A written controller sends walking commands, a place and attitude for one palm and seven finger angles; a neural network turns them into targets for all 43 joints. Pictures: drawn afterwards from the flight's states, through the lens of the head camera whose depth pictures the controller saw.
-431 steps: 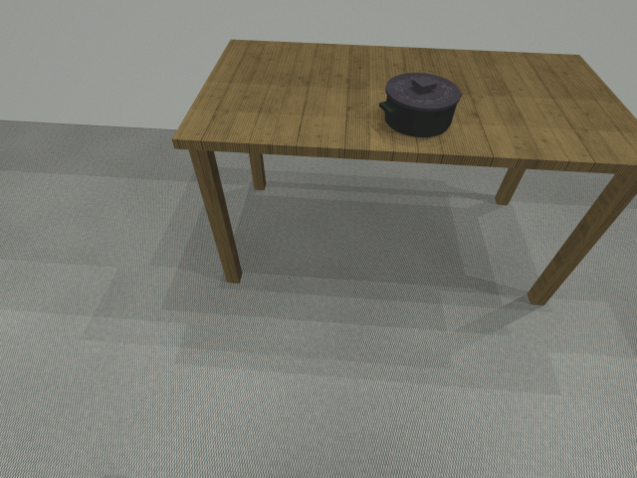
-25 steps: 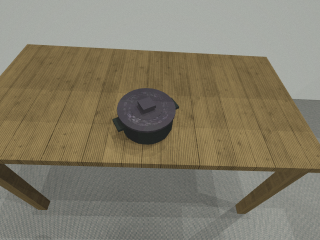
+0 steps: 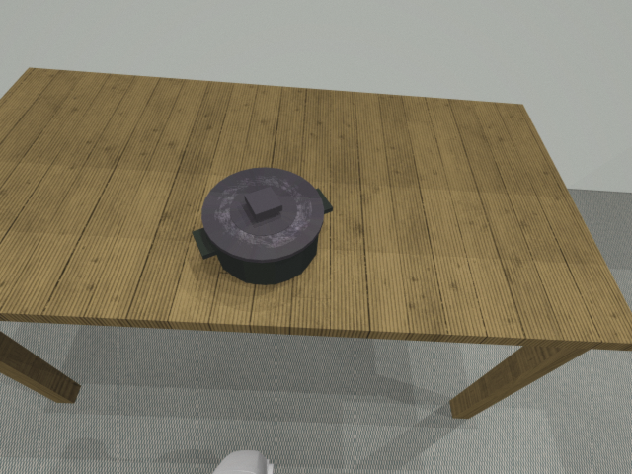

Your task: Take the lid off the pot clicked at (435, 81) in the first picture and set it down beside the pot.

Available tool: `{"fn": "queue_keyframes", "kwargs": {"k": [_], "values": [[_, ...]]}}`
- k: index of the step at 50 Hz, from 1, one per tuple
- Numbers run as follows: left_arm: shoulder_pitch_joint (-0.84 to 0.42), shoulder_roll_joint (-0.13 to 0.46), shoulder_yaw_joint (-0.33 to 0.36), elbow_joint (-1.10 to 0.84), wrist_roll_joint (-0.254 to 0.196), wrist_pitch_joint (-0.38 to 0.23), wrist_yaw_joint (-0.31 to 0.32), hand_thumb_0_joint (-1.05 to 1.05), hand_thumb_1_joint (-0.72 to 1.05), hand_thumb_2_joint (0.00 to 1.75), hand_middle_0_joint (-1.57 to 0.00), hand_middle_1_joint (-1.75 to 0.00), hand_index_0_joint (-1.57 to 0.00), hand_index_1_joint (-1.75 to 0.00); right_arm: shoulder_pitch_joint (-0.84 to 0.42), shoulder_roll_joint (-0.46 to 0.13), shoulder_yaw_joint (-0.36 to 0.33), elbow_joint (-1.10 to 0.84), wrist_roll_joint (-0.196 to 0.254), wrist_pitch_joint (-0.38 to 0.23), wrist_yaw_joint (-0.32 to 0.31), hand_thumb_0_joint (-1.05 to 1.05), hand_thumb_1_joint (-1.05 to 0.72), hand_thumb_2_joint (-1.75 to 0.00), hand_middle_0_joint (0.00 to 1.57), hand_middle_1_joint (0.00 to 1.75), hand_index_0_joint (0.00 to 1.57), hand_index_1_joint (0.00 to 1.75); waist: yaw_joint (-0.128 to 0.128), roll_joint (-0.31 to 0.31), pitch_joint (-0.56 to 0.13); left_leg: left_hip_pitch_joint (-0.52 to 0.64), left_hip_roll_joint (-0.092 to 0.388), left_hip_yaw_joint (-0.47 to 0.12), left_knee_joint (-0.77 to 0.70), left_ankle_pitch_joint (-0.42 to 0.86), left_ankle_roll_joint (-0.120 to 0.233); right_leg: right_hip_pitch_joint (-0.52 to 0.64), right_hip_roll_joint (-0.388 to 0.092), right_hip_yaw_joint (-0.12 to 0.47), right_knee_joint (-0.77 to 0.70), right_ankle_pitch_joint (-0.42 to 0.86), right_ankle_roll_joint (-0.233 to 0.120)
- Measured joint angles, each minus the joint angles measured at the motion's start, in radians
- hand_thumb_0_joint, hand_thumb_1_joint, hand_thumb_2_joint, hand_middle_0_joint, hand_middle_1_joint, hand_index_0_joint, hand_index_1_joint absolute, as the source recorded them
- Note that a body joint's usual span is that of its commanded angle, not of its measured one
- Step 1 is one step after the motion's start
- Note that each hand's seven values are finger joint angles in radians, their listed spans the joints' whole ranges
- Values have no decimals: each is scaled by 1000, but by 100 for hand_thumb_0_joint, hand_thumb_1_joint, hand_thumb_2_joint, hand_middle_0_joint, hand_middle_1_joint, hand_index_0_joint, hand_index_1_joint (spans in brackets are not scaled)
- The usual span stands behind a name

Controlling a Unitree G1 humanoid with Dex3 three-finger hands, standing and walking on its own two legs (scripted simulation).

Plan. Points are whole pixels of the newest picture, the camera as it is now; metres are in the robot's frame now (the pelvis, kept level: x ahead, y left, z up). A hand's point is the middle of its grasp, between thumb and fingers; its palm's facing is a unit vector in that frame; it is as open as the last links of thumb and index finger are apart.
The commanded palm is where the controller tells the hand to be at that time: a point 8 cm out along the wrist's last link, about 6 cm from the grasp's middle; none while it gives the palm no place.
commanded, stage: come to a stop and stand still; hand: left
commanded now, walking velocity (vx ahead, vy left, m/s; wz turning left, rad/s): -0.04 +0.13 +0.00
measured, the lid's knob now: (263, 202) +0.49 +0.12 +0.01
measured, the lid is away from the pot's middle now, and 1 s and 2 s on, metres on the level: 0.00 0.00 0.00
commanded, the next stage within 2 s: look again from close up in 1.22 s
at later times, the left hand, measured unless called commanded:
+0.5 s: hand out of the picture +0.03 +0.21 -0.18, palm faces +0.00 -0.99 -0.14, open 7.3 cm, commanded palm none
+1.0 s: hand out of the picture -0.12 +0.18 -0.18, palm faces +0.01 -0.99 -0.11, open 7.3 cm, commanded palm none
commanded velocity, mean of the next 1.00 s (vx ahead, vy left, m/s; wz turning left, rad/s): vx -0.01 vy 0.01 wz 0.00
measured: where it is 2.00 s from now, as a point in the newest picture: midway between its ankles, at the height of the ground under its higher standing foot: outside the picture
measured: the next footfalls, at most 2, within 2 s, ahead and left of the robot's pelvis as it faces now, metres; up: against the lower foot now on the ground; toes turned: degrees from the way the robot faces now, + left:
left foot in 0.16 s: +0.06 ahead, +0.06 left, +0.00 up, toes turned +2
right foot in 0.60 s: -0.05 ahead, -0.14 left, +0.00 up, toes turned -5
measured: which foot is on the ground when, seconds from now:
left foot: up 0.00-0.14, down 0.16-1.00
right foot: down 0.00-0.18, up 0.20-0.58, down 0.60-1.00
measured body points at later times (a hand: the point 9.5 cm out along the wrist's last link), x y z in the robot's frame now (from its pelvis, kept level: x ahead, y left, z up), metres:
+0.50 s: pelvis -0.02 +0.03 +0.01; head +0.00 +0.09 +0.46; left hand +0.04 +0.26 -0.16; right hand +0.05 -0.20 -0.11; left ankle +0.02 +0.06 -0.73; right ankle -0.09 -0.17 -0.68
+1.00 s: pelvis -0.05 +0.03 +0.00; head -0.03 +0.06 +0.45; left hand -0.12 +0.23 -0.17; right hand -0.09 -0.18 -0.14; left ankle +0.02 +0.06 -0.73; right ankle -0.09 -0.14 -0.73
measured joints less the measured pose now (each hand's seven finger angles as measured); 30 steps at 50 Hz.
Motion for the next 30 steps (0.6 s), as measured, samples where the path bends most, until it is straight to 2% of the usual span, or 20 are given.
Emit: {"fn": "queue_keyframes", "kwargs": {"k": [3, 5, 7, 8, 9, 11, 13, 16, 19, 22, 26, 30], "values": [[11, -4, -5, 11, -2, -9, 8, 0, 92, 89, -20, -30, -20, -30, -36, 3, 6, -17, 6, -5, 5, 0, -91, -90, 20, 30, 20, 30, 4, -3, 13, -5, -16, 20, -26, 16, 0, 15, 11, 13, -35, 20, 4], [15, -7, -11, 19, -7, -12, 11, 0, 91, 89, -20, -30, -20, -30, -59, 7, 15, -29, 12, -15, 5, 0, -91, -90, 20, 30, 20, 30, 2, -3, 21, 35, -30, 28, -177, 51, 3, 18, 16, 21, -37, 25, 10], [17, -10, -16, 26, -19, -14, 11, 0, 91, 89, -20, -30, -20, -30, -69, 12, 29, -41, 19, -32, 3, 0, -91, -90, 20, 30, 20, 30, -7, 5, 25, 111, -45, 25, -389, 185, 16, 13, 26, 19, -4, 23, 26], [17, -9, -17, 29, -27, -14, 10, 0, 91, 89, -20, -30, -20, -30, -68, 16, 35, -46, 21, -41, 1, 0, -91, -90, 20, 30, 20, 30, -12, 10, 25, 157, -45, 24, -474, 245, 49, -1, 32, 15, 44, 23, 42], [8, -2, -17, 33, -37, -12, 9, 0, 91, 89, -20, -30, -20, -30, -68, 26, 39, -49, 19, -47, -2, 0, -91, -90, 20, 30, 20, 30, -16, -2, 29, 184, -52, 30, -505, 236, 83, -37, 23, 15, 132, 28, 72], [-21, 9, -13, 30, -47, 1, 10, 0, 91, 89, -20, -30, -20, -30, -58, 39, 38, -69, 21, -54, -5, 0, -92, -90, 20, 30, 20, 30, -22, -23, 37, 222, -66, 44, -543, 230, 119, -143, 3, 41, 409, -92, 114], [-61, 10, -9, 15, -39, 20, 8, 0, 91, 89, -20, -30, -20, -30, -44, 21, 35, -82, 15, -60, -12, -2, -94, -90, 20, 30, 20, 30, -23, -9, 32, 242, -66, 36, -578, 247, 130, -230, -17, 65, 616, -169, 118], [-111, 20, -1, -37, -20, 30, 1, 0, 92, 89, -20, -30, -20, -30, -32, -9, 31, -68, -4, -52, 2, -2, -95, -90, 20, 30, 20, 30, 9, 3, 14, 244, -62, 28, -616, 280, 130, -294, -86, 85, 701, -160, 120], [-132, 40, 6, -73, -8, 27, -3, 0, 92, 89, -20, -30, -20, -30, -29, -15, 30, -55, -10, -40, 18, -2, -95, -90, 20, 30, 20, 30, 31, -14, -7, 224, -62, 29, -628, 298, 131, -299, -149, 91, 643, -112, 135], [-128, 52, 6, -71, -1, 31, -6, 0, 92, 89, -20, -30, -20, -30, -25, -9, 28, -55, -9, -34, 25, -1, -94, -90, 20, 30, 20, 30, 26, -26, -25, 200, -64, 30, -634, 310, 134, -259, -183, 78, 523, -103, 144], [-94, 49, -5, -42, 1, 38, -8, 0, 92, 89, -20, -30, -20, -30, -13, 1, 24, -61, -5, -31, 27, -1, -93, -90, 20, 30, 20, 30, 6, -26, -37, 167, -72, 36, -635, 323, 136, -164, -184, 50, 283, -116, 140], [-46, 37, -18, -3, -3, 27, -4, 0, 92, 89, -20, -30, -20, -30, 15, 10, 21, -48, 5, -33, 25, -1, -93, -90, 20, 30, 20, 30, -2, -43, -38, 136, -100, 58, -610, 321, 134, -45, -172, 29, 0, 27, 127]]}}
